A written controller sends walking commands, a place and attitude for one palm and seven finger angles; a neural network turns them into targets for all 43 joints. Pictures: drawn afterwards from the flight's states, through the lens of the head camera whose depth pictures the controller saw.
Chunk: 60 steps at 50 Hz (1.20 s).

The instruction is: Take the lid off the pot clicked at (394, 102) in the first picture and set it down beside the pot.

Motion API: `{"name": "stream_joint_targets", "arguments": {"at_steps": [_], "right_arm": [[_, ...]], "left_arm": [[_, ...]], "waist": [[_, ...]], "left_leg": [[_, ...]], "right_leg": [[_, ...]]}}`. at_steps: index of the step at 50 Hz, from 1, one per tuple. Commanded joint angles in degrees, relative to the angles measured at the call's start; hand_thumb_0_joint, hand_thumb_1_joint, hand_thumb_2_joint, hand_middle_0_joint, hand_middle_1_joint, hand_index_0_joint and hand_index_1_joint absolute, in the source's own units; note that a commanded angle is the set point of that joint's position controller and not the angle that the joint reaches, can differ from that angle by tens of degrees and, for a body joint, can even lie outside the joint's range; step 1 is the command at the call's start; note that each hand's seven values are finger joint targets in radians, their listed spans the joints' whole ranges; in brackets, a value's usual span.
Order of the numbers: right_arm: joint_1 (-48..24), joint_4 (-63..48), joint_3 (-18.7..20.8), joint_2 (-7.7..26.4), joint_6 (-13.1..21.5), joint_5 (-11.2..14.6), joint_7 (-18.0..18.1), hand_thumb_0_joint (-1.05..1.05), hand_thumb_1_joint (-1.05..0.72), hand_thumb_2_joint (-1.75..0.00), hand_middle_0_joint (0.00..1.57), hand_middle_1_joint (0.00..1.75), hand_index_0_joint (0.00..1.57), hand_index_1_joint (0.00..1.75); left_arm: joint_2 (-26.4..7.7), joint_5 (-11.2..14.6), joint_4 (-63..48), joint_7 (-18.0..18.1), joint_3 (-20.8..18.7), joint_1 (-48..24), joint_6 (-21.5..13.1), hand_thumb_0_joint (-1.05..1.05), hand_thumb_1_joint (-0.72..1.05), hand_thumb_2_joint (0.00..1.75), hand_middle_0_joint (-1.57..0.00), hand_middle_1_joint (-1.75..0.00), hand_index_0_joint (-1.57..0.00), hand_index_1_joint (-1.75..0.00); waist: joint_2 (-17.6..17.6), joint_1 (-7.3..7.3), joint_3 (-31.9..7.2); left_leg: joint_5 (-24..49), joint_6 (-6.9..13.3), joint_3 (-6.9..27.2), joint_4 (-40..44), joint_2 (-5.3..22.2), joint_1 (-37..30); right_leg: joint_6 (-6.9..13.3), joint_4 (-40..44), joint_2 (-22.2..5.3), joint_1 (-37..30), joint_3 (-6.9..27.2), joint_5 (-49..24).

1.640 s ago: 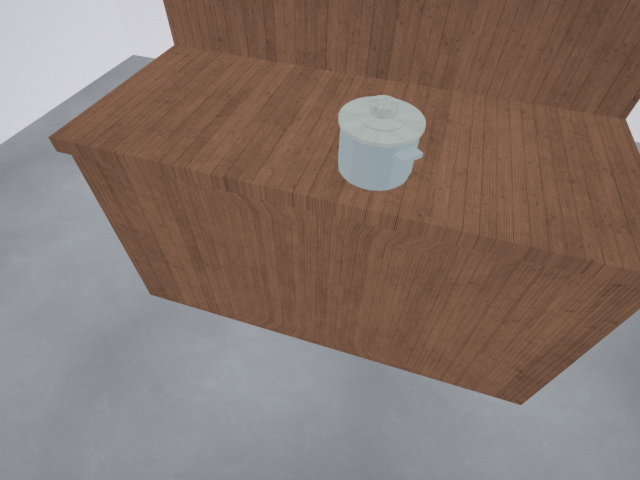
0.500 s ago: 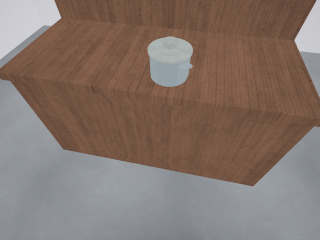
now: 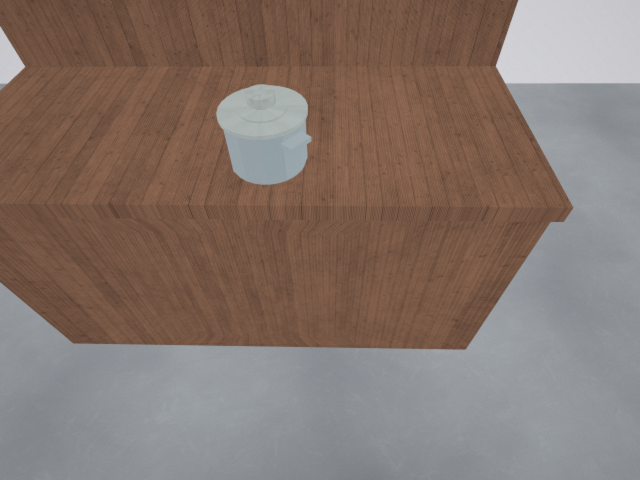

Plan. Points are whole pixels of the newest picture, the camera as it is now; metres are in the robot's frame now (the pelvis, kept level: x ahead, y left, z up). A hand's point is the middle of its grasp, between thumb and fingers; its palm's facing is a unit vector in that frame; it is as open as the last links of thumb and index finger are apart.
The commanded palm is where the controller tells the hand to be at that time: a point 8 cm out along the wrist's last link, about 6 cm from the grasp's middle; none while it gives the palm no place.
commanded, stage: take the last steps up to it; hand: left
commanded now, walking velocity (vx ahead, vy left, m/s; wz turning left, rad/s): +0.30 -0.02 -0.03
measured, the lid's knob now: (260, 96) +0.73 +0.14 +0.09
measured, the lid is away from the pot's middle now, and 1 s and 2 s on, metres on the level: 0.00 0.00 0.00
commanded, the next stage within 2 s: come to a stop and stand still in 0.46 s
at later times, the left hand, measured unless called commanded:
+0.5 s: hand out of the picture +0.09 +0.16 -0.19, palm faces +0.06 -0.99 -0.15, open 7.4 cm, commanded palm none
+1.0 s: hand (225, 395) +0.27 +0.17 -0.17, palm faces +0.03 -0.98 -0.22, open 7.3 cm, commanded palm none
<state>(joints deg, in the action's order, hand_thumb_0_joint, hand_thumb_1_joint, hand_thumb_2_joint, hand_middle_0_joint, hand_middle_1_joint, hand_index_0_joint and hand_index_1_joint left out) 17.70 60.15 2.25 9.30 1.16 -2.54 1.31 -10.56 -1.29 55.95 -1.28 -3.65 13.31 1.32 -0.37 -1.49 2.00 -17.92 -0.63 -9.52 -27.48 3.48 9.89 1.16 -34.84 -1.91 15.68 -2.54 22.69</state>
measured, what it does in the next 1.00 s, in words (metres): walks ahead: right foot, then left foot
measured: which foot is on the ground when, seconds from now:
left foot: down 0.00-0.02, up 0.04-0.40, down 0.42-1.00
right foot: up 0.00-0.00, down 0.02-0.42, up 0.44-0.72, down 0.74-1.00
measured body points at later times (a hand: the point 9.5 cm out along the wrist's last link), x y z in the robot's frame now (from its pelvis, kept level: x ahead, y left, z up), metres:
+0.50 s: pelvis +0.15 +0.00 -0.02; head +0.17 +0.02 +0.43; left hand +0.09 +0.22 -0.18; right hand +0.24 -0.22 -0.15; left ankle +0.23 +0.09 -0.73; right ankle +0.02 -0.10 -0.67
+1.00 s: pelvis +0.22 -0.01 +0.00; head +0.24 -0.01 +0.45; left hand +0.27 +0.22 -0.16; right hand +0.23 -0.25 -0.16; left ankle +0.22 +0.09 -0.73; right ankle +0.25 -0.15 -0.73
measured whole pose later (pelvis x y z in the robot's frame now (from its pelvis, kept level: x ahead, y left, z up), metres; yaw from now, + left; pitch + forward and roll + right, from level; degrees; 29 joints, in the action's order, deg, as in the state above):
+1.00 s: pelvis +0.22 -0.01 +0.00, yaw -1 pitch +0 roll +1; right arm 13.6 60.8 2.7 10.2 -1.9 -0.8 1.3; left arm -9.7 -1.0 57.7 2.0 -2.3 12.1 0.5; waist 0.7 0.1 3.5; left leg -16.5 0.2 -3.2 -31.8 -0.5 15.1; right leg -1.0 -32.3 -3.1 18.3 -1.2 13.7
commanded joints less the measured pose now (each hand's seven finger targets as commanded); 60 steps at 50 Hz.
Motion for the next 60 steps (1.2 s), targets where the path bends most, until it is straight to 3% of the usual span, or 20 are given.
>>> {"name": "stream_joint_targets", "arguments": {"at_steps": [1, 2, 6, 16, 18, 19, 20, 21, 23, 25, 29, 35, 37, 38, 39, 41, 48, 51, 53, 60], "right_arm": [[-4.43, -5.19, 0.63, 4.39, 1.02, 1.42, -0.6, 0.0, -0.9, -0.9, 0.2, 0.3, 0.2, 0.3], [-8.3, -6.07, 1.16, 6.89, 1.05, 0.73, -0.86, 0.0, -0.9, -0.9, 0.2, 0.3, 0.2, 0.3], [-4.77, -3.23, 1.52, 4.98, 0.92, 0.79, -1.49, 0.0, -0.9, -0.9, 0.2, 0.3, 0.2, 0.3], [-8.28, -4.46, 0.88, 1.62, 2.24, 1.76, -2.21, 0.0, -0.9, -0.9, 0.2, 0.3, 0.2, 0.3], [-1.53, -1.98, 1.1, 2.44, 2.84, 1.52, -1.4, 0.0, -0.9, -0.9, 0.2, 0.3, 0.2, 0.3], [4.33, -0.41, 1.47, 4.18, 3.08, 1.23, -0.88, 0.0, -0.9, -0.9, 0.2, 0.3, 0.2, 0.3], [9.98, 0.62, 2.37, 8.68, 3.43, 0.57, -0.16, 0.0, -0.9, -0.9, 0.2, 0.3, 0.2, 0.3], [13.11, 1.05, 3.36, 13.18, 3.26, 0.32, 0.11, 0.0, -0.9, -0.9, 0.2, 0.3, 0.2, 0.3], [7.59, -1.14, 2.7, 11.93, 1.99, 1.08, 0.05, 0.0, -0.9, -0.9, 0.2, 0.3, 0.2, 0.3], [0.68, -2.15, 1.09, 5.67, 2.74, 1.1, 0.11, 0.0, -0.9, -0.9, 0.2, 0.3, 0.2, 0.3], [-4.78, -4.04, 1.11, 5.46, 2.97, 1.16, 0.43, 0.0, -0.9, -0.9, 0.2, 0.3, 0.2, 0.3], [-6.42, -2.92, 0.4, 5.54, 0.54, 1.73, 0.31, 0.0, -0.9, -0.9, 0.2, 0.3, 0.2, 0.3], [-4.14, -3.08, -0.03, 2.67, -0.87, 2.48, -0.1, 0.0, -0.9, -0.9, 0.2, 0.3, 0.2, 0.3], [-2.87, -3.17, 0.13, 2.97, -1.55, 2.24, -0.28, 0.0, -0.9, -0.9, 0.2, 0.3, 0.2, 0.3], [-1.76, -2.45, 0.25, 2.79, -1.55, 2.06, -0.54, 0.0, -0.9, -0.9, 0.2, 0.3, 0.2, 0.3], [-1.64, -1.86, 0.59, 4.01, -2.15, 1.85, -0.34, 0.0, -0.9, -0.9, 0.2, 0.3, 0.2, 0.3], [-0.42, -2.41, 1.21, 4.71, -1.93, 2.14, 0.19, 0.0, -0.9, -0.9, 0.2, 0.3, 0.2, 0.3], [-0.21, -2.79, 1.35, 6.83, -1.32, 1.51, 0.25, 0.0, -0.9, -0.9, 0.2, 0.3, 0.2, 0.3], [-1.58, -3.1, 1.07, 8.01, -1.03, 1.43, 0.7, 0.0, -0.9, -0.9, 0.2, 0.3, 0.2, 0.3], [-2.69, -2.64, 0.86, 8.14, -1.19, 1.09, 1.14, 0.0, -0.9, -0.9, 0.2, 0.3, 0.2, 0.3]], "left_arm": [[-11.88, -0.06, 2.51, 1.6, -2.75, 17.81, -2.83, 0.0, 0.9, 0.9, -0.2, -0.3, -0.2, -0.3], [-10.78, 0.48, 3.01, 2.22, -2.5, 19.29, -2.98, 0.0, 0.9, 0.9, -0.2, -0.3, -0.2, -0.3], [-4.76, 0.22, 0.8, 2.85, -1.24, 9.59, -4.91, 0.0, 0.9, 0.9, -0.2, -0.3, -0.2, -0.3], [-5.75, -0.03, 4.86, 2.83, -0.76, 13.32, -5.8, 0.0, 0.9, 0.9, -0.2, -0.3, -0.2, -0.3], [-5.52, 0.11, 5.35, 2.85, -0.61, 12.92, -5.7, 0.0, 0.9, 0.9, -0.2, -0.3, -0.2, -0.3], [-4.83, 0.38, 5.4, 2.82, -0.53, 12.98, -5.62, 0.0, 0.9, 0.9, -0.2, -0.3, -0.2, -0.3], [-3.07, 0.83, 5.14, 2.64, -0.34, 14.94, -5.45, 0.0, 0.9, 0.9, -0.2, -0.3, -0.2, -0.3], [-0.08, 1.44, 4.32, 2.4, 0.37, 16.73, -5.41, 0.0, 0.9, 0.9, -0.2, -0.3, -0.2, -0.3], [-1.37, 0.54, 1.93, 2.94, 0.38, 11.91, -4.66, 0.0, 0.9, 0.9, -0.2, -0.3, -0.2, -0.3], [-1.12, -0.05, 2.08, 2.13, -0.03, 8.63, -4.22, 0.0, 0.9, 0.9, -0.2, -0.3, -0.2, -0.3], [1.46, 0.04, 2.08, 1.75, 0.17, 11.98, -1.95, 0.0, 0.9, 0.9, -0.2, -0.3, -0.2, -0.3], [-0.41, -0.29, 3.35, 3.11, 1.02, 13.41, -2.0, 0.0, 0.9, 0.9, -0.2, -0.3, -0.2, -0.3], [-6.56, -0.47, 1.15, 3.37, 0.96, 7.5, -2.78, 0.0, 0.9, 0.9, -0.2, -0.3, -0.2, -0.3], [-9.27, -0.16, -0.22, 3.1, 0.43, 4.71, -2.53, 0.0, 0.9, 0.9, -0.2, -0.3, -0.2, -0.3], [-9.95, -0.17, -0.73, 3.03, 0.39, 3.16, -1.91, 0.0, 0.9, 0.9, -0.2, -0.3, -0.2, -0.3], [-9.49, 0.25, -0.65, 3.24, -0.07, 2.08, -2.24, 0.0, 0.9, 0.9, -0.2, -0.3, -0.2, -0.3], [-9.75, 0.25, -0.42, 3.93, -1.55, 2.24, -1.45, 0.0, 0.9, 0.9, -0.2, -0.3, -0.2, -0.3], [-6.29, 0.38, -1.44, 3.78, -0.94, 0.63, -0.59, 0.0, 0.9, 0.9, -0.2, -0.3, -0.2, -0.3], [-4.77, 0.25, -0.93, 4.09, -0.31, 0.07, 0.15, 0.0, 0.9, 0.9, -0.2, -0.3, -0.2, -0.3], [-3.23, 0.57, 1.13, 3.53, 0.39, 1.57, 0.15, 0.0, 0.9, 0.9, -0.2, -0.3, -0.2, -0.3]], "waist": [[22.02, 8.36, 0.81], [13.71, 8.66, 3.35], [4.69, 2.06, 3.66], [6.56, 2.27, 3.18], [5.97, -0.9, 1.13], [3.52, -3.35, -1.73], [-2.73, -4.85, -6.68], [-15.53, -4.17, -10.28], [-8.56, -2.58, -3.72], [-5.67, 0.13, 2.68], [-4.98, 3.99, -1.06], [-1.33, 4.95, -1.7], [9.79, 1.31, 1.58], [8.97, 0.54, 3.0], [3.1, -0.33, 1.72], [10.96, 0.47, -0.49], [10.11, 1.91, -6.62], [-3.67, 1.57, -5.93], [-11.89, 1.51, -3.91], [-7.96, 1.7, -3.61]], "left_leg": [[-19.12, 1.14, -0.5, -23.64, -2.11, 32.26], [-17.01, 1.7, 6.95, -32.51, -0.09, 35.08], [-4.46, 0.65, 8.26, -35.3, 3.15, 30.29], [4.99, 1.25, 2.62, -11.07, -1.23, 15.8], [10.21, 2.13, 1.31, -4.88, -3.89, 5.12], [12.64, 2.8, 3.12, -1.38, -3.6, -2.25], [20.66, 6.49, 14.0, -0.62, 5.75, -12.63], [29.99, 13.72, 32.29, 4.92, 19.61, -19.64], [13.53, 18.39, 36.18, 11.8, 21.44, -6.06], [4.72, 14.46, 27.74, 15.42, 16.33, 4.28], [13.37, 11.01, 14.48, 15.55, 11.33, 11.37], [7.39, 5.79, 9.44, 4.99, 5.77, 12.17], [-4.16, 0.53, 7.04, -0.21, -1.13, 10.42], [-3.64, -0.05, 6.79, -1.04, -1.9, 7.64], [-1.37, 0.25, 7.26, -0.02, -2.39, 3.04], [1.21, -0.33, 6.61, -4.03, -2.01, 4.48], [3.99, -0.65, 8.41, -2.85, -1.65, 5.37], [27.86, 2.79, 15.81, 4.27, 5.9, -1.2], [37.19, 8.89, 21.89, 9.9, 11.47, 0.68], [30.08, 10.24, 18.66, 8.6, 8.95, -2.97]], "right_leg": [[9.82, 24.86, -18.21, -23.84, 30.01, 7.15], [12.89, 26.06, -20.36, -20.31, 31.59, 6.03], [12.26, 22.9, -14.68, -13.41, 17.19, -12.59], [8.12, 17.53, -10.91, -12.36, 6.87, -36.97], [6.32, 8.87, -8.92, -10.19, 4.25, -44.13], [5.1, -0.06, -6.96, -8.74, 3.29, -42.3], [2.87, -11.91, -2.7, -0.73, 1.02, -27.99], [1.35, -28.95, 3.48, 10.8, -2.21, 8.59], [2.06, -42.46, 0.74, 15.33, 3.36, 11.83], [1.15, -38.97, -3.19, 16.1, 5.08, 3.26], [-0.84, -23.03, -4.1, 5.62, 2.04, -0.45], [-3.12, 6.17, -1.83, -7.14, -0.17, -14.19], [1.39, 16.43, -11.56, 1.26, 15.66, -14.26], [4.17, 18.4, -15.1, 5.76, 17.15, -12.7], [4.16, 17.23, -14.5, 9.06, 15.82, -8.66], [4.46, 16.82, -12.97, 4.63, 15.73, -15.94], [7.35, 9.44, -14.7, -6.05, 12.87, -38.68], [0.6, 1.64, -4.73, 1.46, 3.53, -23.2], [-2.03, -8.3, 0.38, 2.97, 1.08, 3.05], [-1.85, -4.35, -0.1, 2.61, 2.09, 2.29]]}}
